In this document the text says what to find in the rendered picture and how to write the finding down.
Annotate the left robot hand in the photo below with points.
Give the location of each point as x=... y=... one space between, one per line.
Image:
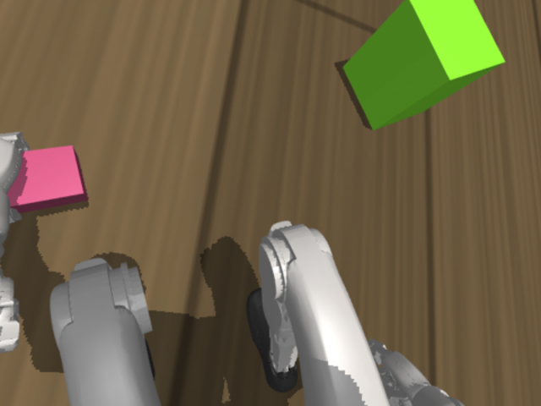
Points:
x=11 y=147

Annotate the right robot foot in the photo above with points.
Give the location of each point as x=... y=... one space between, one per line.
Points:
x=260 y=331

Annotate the right robot arm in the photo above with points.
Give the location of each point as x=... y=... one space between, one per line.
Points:
x=434 y=396

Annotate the left robot arm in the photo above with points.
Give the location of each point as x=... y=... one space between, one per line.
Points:
x=9 y=306

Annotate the right robot hand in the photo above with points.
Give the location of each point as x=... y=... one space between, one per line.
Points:
x=400 y=378

